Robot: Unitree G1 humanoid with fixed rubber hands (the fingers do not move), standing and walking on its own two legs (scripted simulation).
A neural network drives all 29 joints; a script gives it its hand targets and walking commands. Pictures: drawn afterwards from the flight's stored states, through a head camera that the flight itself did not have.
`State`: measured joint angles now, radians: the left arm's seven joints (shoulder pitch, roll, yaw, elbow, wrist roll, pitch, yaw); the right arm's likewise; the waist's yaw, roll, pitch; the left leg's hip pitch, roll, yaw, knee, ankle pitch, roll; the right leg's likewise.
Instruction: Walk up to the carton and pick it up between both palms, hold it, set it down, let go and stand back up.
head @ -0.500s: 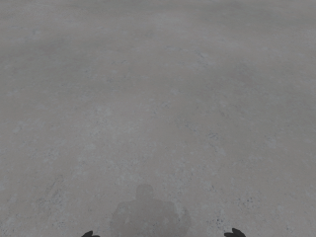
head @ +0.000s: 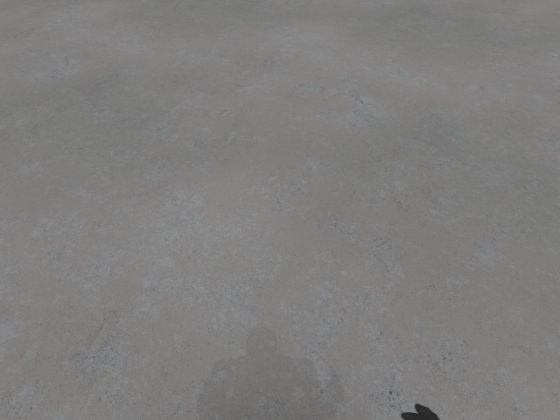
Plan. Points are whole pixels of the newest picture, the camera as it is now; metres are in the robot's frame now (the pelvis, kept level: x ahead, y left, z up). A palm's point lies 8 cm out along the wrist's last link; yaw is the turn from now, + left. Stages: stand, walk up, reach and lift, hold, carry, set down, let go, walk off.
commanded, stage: stand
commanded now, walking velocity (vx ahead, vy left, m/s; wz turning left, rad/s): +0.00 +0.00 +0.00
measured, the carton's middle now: out of the picture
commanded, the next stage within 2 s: walk up in 1.34 s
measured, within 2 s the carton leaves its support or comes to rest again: neither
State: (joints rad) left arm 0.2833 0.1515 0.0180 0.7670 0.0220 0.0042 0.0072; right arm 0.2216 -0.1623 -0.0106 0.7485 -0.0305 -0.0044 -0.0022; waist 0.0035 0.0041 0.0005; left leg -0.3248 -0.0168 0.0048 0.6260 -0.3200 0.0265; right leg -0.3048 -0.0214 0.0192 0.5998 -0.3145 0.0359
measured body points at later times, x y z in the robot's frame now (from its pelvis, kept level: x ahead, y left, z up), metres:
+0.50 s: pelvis +0.01 +0.00 +0.01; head +0.02 +0.00 +0.45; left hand +0.07 +0.23 -0.14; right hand +0.10 -0.24 -0.13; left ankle +0.00 +0.10 -0.73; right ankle +0.00 -0.14 -0.73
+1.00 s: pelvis +0.00 -0.01 +0.01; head -0.01 -0.01 +0.46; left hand +0.01 +0.22 -0.15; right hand +0.01 -0.23 -0.14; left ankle +0.00 +0.10 -0.73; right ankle +0.00 -0.14 -0.73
